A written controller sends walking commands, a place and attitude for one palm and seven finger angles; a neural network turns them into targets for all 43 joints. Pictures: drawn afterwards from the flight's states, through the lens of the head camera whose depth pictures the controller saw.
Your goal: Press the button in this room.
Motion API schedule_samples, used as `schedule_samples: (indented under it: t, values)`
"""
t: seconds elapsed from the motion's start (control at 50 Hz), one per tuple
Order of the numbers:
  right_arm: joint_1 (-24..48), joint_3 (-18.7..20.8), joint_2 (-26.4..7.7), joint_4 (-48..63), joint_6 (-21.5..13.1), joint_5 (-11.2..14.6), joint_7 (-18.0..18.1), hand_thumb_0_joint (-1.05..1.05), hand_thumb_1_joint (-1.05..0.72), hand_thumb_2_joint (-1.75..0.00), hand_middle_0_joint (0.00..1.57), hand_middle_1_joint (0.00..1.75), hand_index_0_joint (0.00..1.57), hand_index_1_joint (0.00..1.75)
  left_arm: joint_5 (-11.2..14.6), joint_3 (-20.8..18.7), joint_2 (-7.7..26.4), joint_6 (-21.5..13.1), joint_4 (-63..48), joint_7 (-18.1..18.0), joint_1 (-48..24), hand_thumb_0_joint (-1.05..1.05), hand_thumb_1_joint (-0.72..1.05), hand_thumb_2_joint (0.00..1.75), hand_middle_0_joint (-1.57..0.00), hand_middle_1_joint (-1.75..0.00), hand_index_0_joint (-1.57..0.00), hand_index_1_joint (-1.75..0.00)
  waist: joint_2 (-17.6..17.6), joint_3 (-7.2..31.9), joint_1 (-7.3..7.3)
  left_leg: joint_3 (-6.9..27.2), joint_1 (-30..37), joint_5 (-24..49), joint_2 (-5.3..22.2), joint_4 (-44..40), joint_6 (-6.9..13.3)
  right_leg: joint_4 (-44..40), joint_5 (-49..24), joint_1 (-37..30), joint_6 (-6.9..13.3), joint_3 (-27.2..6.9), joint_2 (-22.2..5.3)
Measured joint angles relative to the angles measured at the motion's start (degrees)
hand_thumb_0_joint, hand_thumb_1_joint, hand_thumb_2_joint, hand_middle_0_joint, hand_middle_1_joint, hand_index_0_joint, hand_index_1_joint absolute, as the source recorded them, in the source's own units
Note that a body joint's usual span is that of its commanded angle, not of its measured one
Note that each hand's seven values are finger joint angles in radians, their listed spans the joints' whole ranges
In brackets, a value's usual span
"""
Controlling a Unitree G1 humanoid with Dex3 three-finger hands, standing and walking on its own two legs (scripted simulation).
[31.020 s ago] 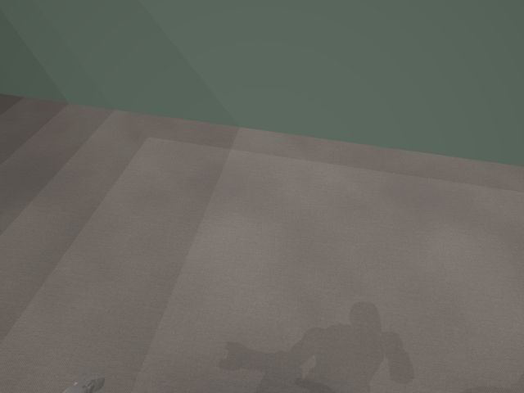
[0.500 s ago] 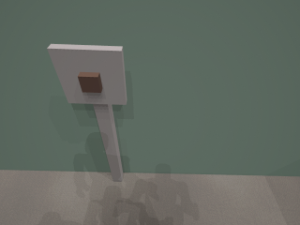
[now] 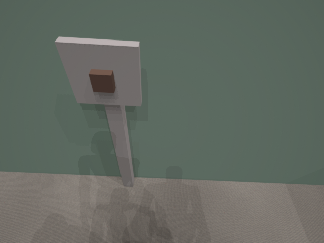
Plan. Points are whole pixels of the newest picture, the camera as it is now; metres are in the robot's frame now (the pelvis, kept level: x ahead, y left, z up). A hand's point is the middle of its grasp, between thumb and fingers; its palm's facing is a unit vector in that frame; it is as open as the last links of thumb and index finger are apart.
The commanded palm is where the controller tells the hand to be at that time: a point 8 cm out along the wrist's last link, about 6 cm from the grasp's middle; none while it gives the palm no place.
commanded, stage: look again from close up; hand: left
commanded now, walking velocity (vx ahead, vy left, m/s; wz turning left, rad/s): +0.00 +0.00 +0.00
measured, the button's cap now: (103, 80) +0.53 +0.22 +0.11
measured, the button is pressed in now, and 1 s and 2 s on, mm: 0 0 0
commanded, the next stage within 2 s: raise the hand and make a fist in 0.42 s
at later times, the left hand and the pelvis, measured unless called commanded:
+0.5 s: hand out of the picture +0.04 +0.17 -0.17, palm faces +0.00 -0.98 -0.18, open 7.3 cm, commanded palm none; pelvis +0.03 +0.00 +0.00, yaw -1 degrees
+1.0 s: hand (98, 223) +0.17 +0.16 -0.04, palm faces +0.16 -0.99 -0.04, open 5.0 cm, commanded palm +0.16 +0.22 -0.02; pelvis +0.02 -0.03 -0.08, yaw +2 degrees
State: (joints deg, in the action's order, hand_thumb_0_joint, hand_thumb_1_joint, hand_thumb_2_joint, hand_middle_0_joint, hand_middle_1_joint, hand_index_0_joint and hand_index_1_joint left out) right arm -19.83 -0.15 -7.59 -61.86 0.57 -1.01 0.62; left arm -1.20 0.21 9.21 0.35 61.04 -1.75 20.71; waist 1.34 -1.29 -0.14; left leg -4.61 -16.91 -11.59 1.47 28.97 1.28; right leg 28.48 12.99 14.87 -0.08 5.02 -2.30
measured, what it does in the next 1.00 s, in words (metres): lowers itself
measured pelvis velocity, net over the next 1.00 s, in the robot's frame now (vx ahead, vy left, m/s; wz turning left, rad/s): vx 0.02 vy -0.03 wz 0.03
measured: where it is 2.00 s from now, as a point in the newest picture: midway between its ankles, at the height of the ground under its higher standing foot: outside the picture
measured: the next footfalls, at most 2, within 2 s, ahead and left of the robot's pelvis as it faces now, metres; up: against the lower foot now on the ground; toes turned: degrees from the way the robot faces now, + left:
none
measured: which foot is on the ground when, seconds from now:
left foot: down 0.00-1.00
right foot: down 0.00-1.00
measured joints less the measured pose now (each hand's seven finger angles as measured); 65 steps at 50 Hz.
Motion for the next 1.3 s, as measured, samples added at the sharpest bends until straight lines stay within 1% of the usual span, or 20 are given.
schedule_samples:
  t: [0.12, 0.26, 0.54, 0.56, 0.58, 0.64, 0.66, 0.7, 0.74, 0.8, 0.84, 0.86, 0.9, 0.96, 1.02, 1.06, 1.12, 1.18, 1.24, 1.3]
  values:
    - [1.86, -0.18, 0.66, -0.57, -0.72, 0.14, 0.25, 0.01, -0.91, -0.90, 0.20, 0.30, 0.20, 0.30, -0.02, 0.34, -1.02, -0.57, 0.87, -0.12, -0.79, 0.00, 0.91, 0.90, -0.20, -0.30, -0.20, -0.30, -0.02, -0.04, 0.28, -0.32, 1.16, -0.24, -0.15, -0.91, 0.06, -0.75, 0.16, -0.96, -0.23, -0.32, -0.08]
    - [3.52, 0.07, -0.41, -1.28, -1.04, 0.25, 0.57, 0.02, -0.93, -0.90, 0.20, 0.30, 0.20, 0.30, -0.06, 0.46, -1.69, -1.04, 0.92, -0.24, -2.39, 0.00, 0.91, 0.90, -0.20, -0.30, -0.20, -0.30, -0.15, -0.13, 0.48, -0.69, 2.68, -0.59, -0.34, -1.93, 0.02, -1.28, 0.66, -2.12, -0.38, -0.68, -0.21]
    - [5.20, 0.02, -1.41, -1.66, -1.19, 0.44, 0.56, 0.01, -0.92, -0.90, 0.20, 0.30, 0.20, 0.30, -0.08, 0.33, -0.19, -1.46, 1.07, -0.68, -4.36, 0.00, 0.91, 0.90, -0.20, -0.30, -0.20, -0.30, -0.63, -0.62, 0.37, -0.94, 4.35, -1.65, 0.46, -2.30, -0.64, -2.52, 1.28, -4.00, -0.11, -0.93, 0.64]
    - [4.43, -0.23, -1.73, 0.84, -1.53, 1.20, 0.83, 0.01, -0.92, -0.90, 0.20, 0.30, 0.20, 0.30, 2.30, -0.36, -0.02, 2.73, -7.99, -1.23, -1.58, 0.01, 0.92, 0.90, -0.20, -0.30, -0.20, -0.30, -0.79, -1.11, 0.19, -0.88, 4.11, -2.13, 0.62, -1.46, -0.66, -2.09, 1.43, -3.93, -0.09, -0.89, 0.75]
    - [3.01, -0.47, -1.95, 3.57, -3.83, 1.90, 1.66, 0.02, -0.92, -0.90, 0.20, 0.30, 0.20, 0.30, 4.04, -1.30, 0.57, 4.76, -19.23, -2.07, 1.94, 0.02, 0.93, 0.90, -0.21, -0.30, -0.21, -0.31, -0.55, -1.21, 0.45, -1.04, 4.22, -2.39, 0.40, -1.27, -0.63, -1.08, 1.93, -3.59, 0.03, -1.06, 0.49]
    - [0.77, 0.08, -3.13, 9.78, -11.13, 3.47, 3.22, 0.02, -0.92, -0.90, 0.20, 0.30, 0.20, 0.30, 7.77, -1.65, 1.67, 0.68, -42.88, -5.58, 7.59, 0.03, 0.95, 0.90, -0.23, -0.33, -0.23, -0.33, -1.08, 0.68, -0.31, -0.17, 2.39, -3.09, -0.62, 0.51, -0.57, 2.43, 4.16, -1.57, -0.03, -0.24, -0.73]
    - [1.03, 0.39, -3.81, 11.70, -12.70, 3.40, 3.30, 0.02, -0.92, -0.90, 0.20, 0.30, 0.20, 0.30, 8.46, -1.99, 1.52, -1.47, -47.68, -5.70, 7.33, 0.03, 0.95, 0.90, -0.24, -0.34, -0.24, -0.34, -1.69, 1.32, -0.91, 0.43, 0.93, -3.55, -0.82, 1.96, -0.49, 3.66, 4.83, -0.52, -0.11, 0.34, -1.03]
    - [2.72, 1.18, -5.00, 15.29, -14.61, 2.81, 2.83, 0.02, -0.92, -0.90, 0.20, 0.30, 0.20, 0.30, 9.60, -3.28, 0.69, -7.87, -53.12, -4.13, 5.40, 0.03, 0.94, 0.90, -0.27, -0.37, -0.27, -0.37, -2.52, 3.22, -1.73, 0.98, -3.29, -4.83, -0.86, 5.67, -0.47, 7.18, 6.27, 3.39, -0.10, 0.79, -1.36]
    - [5.20, 2.11, -5.59, 18.72, -15.45, 2.20, 1.65, 0.02, -0.91, -0.90, 0.20, 0.30, 0.20, 0.30, 11.03, -4.65, -0.44, -15.73, -55.33, -0.12, 3.73, 0.02, 0.94, 0.90, -0.30, -0.41, -0.30, -0.42, -2.41, 5.53, -1.81, 0.62, -8.55, -6.63, -0.43, 10.27, -0.67, 12.12, 8.09, 9.03, 0.16, 0.25, -1.34]
    - [9.10, 3.69, -5.72, 23.70, -15.66, 1.59, -0.51, 0.02, -0.91, -0.90, 0.20, 0.30, 0.20, 0.30, 12.73, -5.46, -1.77, -27.49, -56.25, 8.92, 3.47, 0.01, 0.93, 0.90, -0.36, -0.48, -0.36, -0.49, -0.97, 7.74, -1.37, 0.12, -16.49, -10.13, 0.61, 18.49, -1.18, 20.66, 11.54, 17.46, 0.75, -0.62, -0.96]
    - [11.13, 4.60, -5.90, 27.01, -15.09, 1.67, -1.35, 0.01, -0.91, -0.90, 0.20, 0.30, 0.20, 0.30, 12.79, -5.52, -1.91, -31.42, -56.70, 14.01, 4.98, 0.01, 0.92, 0.90, -0.41, -0.54, -0.41, -0.54, 0.09, 8.28, -0.72, 0.18, -20.75, -12.38, 1.18, 23.59, -1.51, 25.74, 13.99, 21.75, 1.27, -0.80, -0.73]
    - [11.92, 4.92, -6.05, 28.57, -14.58, 1.80, -1.39, 0.01, -0.91, -0.90, 0.20, 0.30, 0.20, 0.30, 12.92, -5.52, -1.82, -31.62, -57.20, 15.61, 6.18, 0.01, 0.92, 0.90, -0.44, -0.56, -0.44, -0.57, 0.49, 8.35, -0.29, 0.33, -22.40, -13.35, 1.39, 25.72, -1.61, 27.93, 14.95, 23.42, 1.37, -0.77, -0.67]
    - [13.04, 5.29, -6.39, 31.20, -13.50, 2.02, -0.96, 0.01, -0.91, -0.90, 0.20, 0.30, 0.20, 0.30, 13.34, -5.70, -1.44, -30.00, -58.50, 16.84, 8.93, 0.01, 0.91, 0.90, -0.49, -0.62, -0.50, -0.62, 0.83, 8.28, 0.68, 1.02, -24.95, -14.89, 1.75, 29.12, -2.07, 31.17, 16.55, 25.65, 1.81, -0.25, -0.52]
    - [13.69, 5.24, -6.36, 33.42, -12.31, 2.10, 0.12, 0.01, -0.91, -0.90, 0.20, 0.30, 0.20, 0.30, 13.86, -7.26, -0.54, -27.66, -61.10, 15.45, 12.54, 0.01, 0.90, 0.90, -0.58, -0.71, -0.58, -0.71, 0.55, 8.11, 2.10, 2.69, -27.50, -16.31, 2.20, 32.41, -2.63, 33.61, 18.09, 27.20, 2.44, 1.24, -0.17]
    - [13.28, 4.11, -5.84, 33.79, -12.09, 1.92, 1.09, 0.01, -0.91, -0.90, 0.20, 0.30, 0.20, 0.30, 14.73, -9.09, 0.60, -28.37, -64.87, 14.25, 14.16, 0.02, 0.90, 0.90, -0.66, -0.80, -0.66, -0.80, -0.36, 8.02, 3.03, 4.67, -29.31, -16.89, 2.53, 34.26, -3.01, 34.30, 18.72, 27.74, 2.92, 3.10, 0.23]
    - [12.83, 2.90, -5.40, 33.08, -12.35, 1.93, 1.50, 0.01, -0.91, -0.90, 0.20, 0.30, 0.20, 0.30, 15.52, -9.76, 1.36, -29.50, -66.92, 15.19, 13.21, 0.02, 0.90, 0.90, -0.71, -0.86, -0.71, -0.86, -1.16, 7.97, 3.29, 5.80, -30.36, -16.97, 2.69, 35.03, -3.22, 34.41, 18.81, 28.08, 3.18, 4.16, 0.46]
    - [12.06, 1.08, -4.46, 31.52, -12.47, 2.39, 1.90, 0.01, -0.91, -0.90, 0.20, 0.30, 0.20, 0.30, 16.70, -9.78, 2.34, -28.35, -68.00, 18.31, 9.51, 0.02, 0.90, 0.90, -0.79, -0.94, -0.79, -0.95, -2.45, 7.52, 3.04, 6.70, -30.99, -16.70, 2.90, 35.18, -3.43, 33.95, 18.46, 28.17, 3.47, 5.00, 0.80]
    - [10.56, -0.05, -3.11, 30.11, -11.69, 2.94, 2.20, 0.01, -0.90, -0.90, 0.20, 0.30, 0.20, 0.30, 17.18, -9.74, 3.32, -23.22, -67.68, 20.43, 6.51, 0.01, 0.90, 0.90, -0.88, -1.03, -0.88, -1.04, -3.19, 7.30, 1.98, 6.27, -29.80, -15.88, 2.96, 33.36, -3.54, 32.37, 17.59, 27.32, 3.42, 4.63, 0.93]
    - [8.27, -0.16, -2.13, 29.16, -10.77, 3.26, 2.57, 0.02, -0.90, -0.90, 0.20, 0.30, 0.21, 0.30, 17.73, -10.58, 3.67, -18.56, -67.11, 20.05, 6.29, 0.01, 0.90, 0.90, -0.96, -1.12, -0.96, -1.13, -3.46, 7.38, 0.59, 5.07, -26.99, -14.79, 2.89, 30.12, -3.46, 29.83, 16.47, 25.31, 3.10, 3.59, 0.94]
    - [5.83, 0.38, -2.30, 28.52, -10.68, 3.24, 2.93, 0.02, -0.90, -0.90, 0.20, 0.30, 0.21, 0.30, 18.23, -11.74, 3.40, -17.56, -67.34, 18.04, 7.74, 0.02, 0.90, 0.90, -1.04, -1.21, -1.04, -1.22, -3.46, 7.48, -0.35, 3.95, -24.12, -13.79, 2.72, 26.97, -3.22, 27.28, 15.42, 23.14, 2.77, 2.62, 0.89]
